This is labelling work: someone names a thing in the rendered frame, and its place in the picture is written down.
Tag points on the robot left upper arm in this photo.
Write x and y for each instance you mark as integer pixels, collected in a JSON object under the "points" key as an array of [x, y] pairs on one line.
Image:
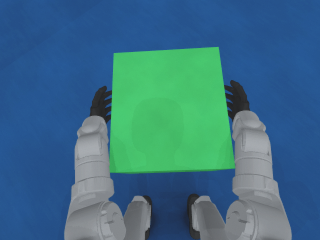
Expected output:
{"points": [[100, 221]]}

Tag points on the robot right forearm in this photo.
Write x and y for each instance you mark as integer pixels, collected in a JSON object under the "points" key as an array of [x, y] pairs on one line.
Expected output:
{"points": [[253, 162]]}

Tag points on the robot right hand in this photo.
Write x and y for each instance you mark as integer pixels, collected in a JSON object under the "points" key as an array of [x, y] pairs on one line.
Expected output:
{"points": [[238, 99]]}

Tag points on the carton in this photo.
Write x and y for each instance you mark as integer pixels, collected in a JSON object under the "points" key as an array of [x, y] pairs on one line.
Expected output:
{"points": [[169, 112]]}

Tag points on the robot left shin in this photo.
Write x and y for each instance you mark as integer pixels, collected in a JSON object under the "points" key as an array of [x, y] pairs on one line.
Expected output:
{"points": [[139, 198]]}

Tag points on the robot right upper arm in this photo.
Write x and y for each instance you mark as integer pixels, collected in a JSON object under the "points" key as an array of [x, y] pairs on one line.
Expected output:
{"points": [[251, 220]]}

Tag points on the left robot thigh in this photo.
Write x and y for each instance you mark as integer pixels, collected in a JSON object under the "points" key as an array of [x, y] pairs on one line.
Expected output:
{"points": [[137, 219]]}

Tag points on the robot left hand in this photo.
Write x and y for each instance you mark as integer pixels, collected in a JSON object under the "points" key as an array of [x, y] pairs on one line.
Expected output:
{"points": [[99, 103]]}

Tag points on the robot left forearm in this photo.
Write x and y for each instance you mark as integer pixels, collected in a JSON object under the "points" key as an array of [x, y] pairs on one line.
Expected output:
{"points": [[93, 183]]}

